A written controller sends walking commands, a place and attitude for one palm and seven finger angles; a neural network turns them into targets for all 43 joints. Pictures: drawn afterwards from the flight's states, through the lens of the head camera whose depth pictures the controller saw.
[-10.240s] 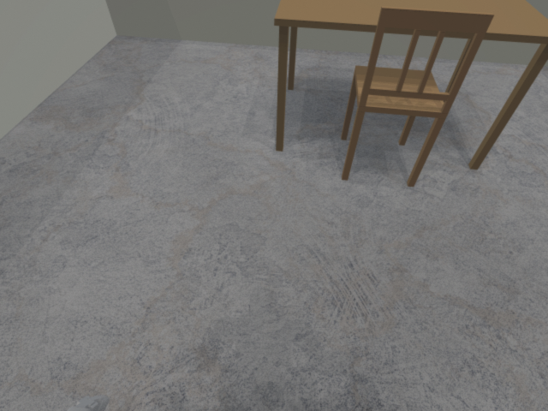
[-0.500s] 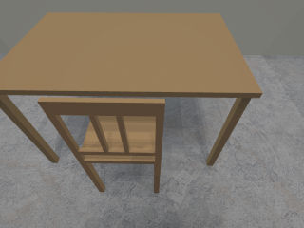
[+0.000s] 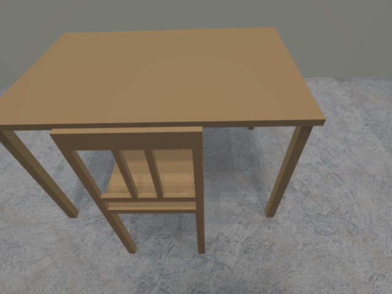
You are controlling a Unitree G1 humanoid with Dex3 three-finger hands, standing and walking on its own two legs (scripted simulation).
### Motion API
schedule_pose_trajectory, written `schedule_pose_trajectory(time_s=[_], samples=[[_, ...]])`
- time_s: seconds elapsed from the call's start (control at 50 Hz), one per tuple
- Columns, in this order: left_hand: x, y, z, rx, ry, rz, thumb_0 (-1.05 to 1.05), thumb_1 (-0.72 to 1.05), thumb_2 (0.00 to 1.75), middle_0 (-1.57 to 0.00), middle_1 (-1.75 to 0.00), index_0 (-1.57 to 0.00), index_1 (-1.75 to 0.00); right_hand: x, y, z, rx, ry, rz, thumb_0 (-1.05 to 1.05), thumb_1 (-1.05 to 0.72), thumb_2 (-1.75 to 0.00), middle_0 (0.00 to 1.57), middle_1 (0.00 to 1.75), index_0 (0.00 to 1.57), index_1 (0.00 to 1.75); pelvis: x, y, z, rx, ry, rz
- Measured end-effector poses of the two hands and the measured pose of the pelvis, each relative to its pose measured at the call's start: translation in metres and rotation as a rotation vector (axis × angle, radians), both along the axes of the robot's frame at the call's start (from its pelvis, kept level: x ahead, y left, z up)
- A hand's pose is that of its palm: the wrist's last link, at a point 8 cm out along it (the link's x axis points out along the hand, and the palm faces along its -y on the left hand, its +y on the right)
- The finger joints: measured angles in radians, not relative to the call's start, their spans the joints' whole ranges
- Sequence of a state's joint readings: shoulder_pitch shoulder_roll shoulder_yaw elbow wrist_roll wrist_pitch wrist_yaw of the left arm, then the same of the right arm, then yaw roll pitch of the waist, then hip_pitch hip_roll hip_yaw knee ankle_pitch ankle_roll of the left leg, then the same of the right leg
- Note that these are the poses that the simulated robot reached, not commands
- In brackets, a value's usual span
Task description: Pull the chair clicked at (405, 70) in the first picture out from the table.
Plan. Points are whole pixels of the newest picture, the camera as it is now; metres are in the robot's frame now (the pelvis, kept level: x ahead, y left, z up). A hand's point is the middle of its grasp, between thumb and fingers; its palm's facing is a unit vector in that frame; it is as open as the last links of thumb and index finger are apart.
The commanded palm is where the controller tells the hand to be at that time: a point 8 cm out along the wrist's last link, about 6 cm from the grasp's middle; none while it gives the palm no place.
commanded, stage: come to a stop and stand still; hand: left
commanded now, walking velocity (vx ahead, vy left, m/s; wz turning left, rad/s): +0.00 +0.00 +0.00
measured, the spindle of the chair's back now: (126, 174) +0.47 +0.25 -0.11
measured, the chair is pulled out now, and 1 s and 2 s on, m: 0.00 0.00 0.00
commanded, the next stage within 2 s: look again from close up in 0.20 s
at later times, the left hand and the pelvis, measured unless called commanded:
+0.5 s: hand out of the picture +0.00 +0.16 -0.17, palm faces +0.03 -0.98 -0.22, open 7.3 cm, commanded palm none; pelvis +0.00 -0.01 +0.00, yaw +1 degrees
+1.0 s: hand out of the picture -0.01 +0.16 -0.17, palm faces +0.04 -0.98 -0.20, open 7.3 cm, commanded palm none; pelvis +0.00 -0.01 +0.00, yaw +0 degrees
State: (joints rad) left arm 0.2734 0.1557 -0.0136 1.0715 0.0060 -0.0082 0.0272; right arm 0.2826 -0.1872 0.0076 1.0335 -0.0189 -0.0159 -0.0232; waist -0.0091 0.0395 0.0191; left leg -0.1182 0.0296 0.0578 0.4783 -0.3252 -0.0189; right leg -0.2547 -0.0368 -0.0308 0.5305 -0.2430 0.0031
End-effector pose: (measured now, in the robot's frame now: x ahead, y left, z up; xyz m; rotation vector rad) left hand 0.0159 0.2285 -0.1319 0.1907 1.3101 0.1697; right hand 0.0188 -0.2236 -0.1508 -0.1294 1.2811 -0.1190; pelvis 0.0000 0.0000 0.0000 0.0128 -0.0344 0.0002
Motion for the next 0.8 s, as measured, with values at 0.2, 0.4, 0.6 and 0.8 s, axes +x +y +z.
schedule_pose_trajectory(time_s=[0.2,0.4,0.6,0.8], samples=[[-0.015,-0.009,0.001,-0.008,0.034,0.012,0.01,0.91,0.90,-0.20,-0.30,-0.20,-0.30,-0.032,0.001,-0.001,0.022,0.100,0.002,0.01,-0.91,-0.90,0.19,0.30,0.20,0.30,-0.005,-0.007,0.002,0.003,0.011,0.004],[-0.021,-0.015,-0.003,-0.018,0.061,0.025,0.01,0.91,0.90,-0.20,-0.30,-0.20,-0.30,-0.058,0.004,0.000,0.029,0.184,-0.016,0.01,-0.91,-0.90,0.19,0.30,0.20,0.30,-0.004,-0.011,0.003,0.003,0.008,0.009],[-0.022,-0.016,-0.004,-0.023,0.062,0.031,0.01,0.92,0.90,-0.20,-0.30,-0.20,-0.30,-0.053,0.008,0.000,0.033,0.171,-0.017,0.01,-0.91,-0.90,0.19,0.30,0.20,0.30,-0.004,-0.011,0.003,0.001,0.005,0.009],[-0.026,-0.016,-0.005,-0.030,0.063,0.039,0.01,0.92,0.90,-0.20,-0.29,-0.20,-0.30,-0.043,0.012,0.001,0.033,0.142,-0.011,0.01,-0.91,-0.90,0.19,0.30,0.20,0.30,-0.004,-0.009,0.004,0.000,0.003,0.008]])
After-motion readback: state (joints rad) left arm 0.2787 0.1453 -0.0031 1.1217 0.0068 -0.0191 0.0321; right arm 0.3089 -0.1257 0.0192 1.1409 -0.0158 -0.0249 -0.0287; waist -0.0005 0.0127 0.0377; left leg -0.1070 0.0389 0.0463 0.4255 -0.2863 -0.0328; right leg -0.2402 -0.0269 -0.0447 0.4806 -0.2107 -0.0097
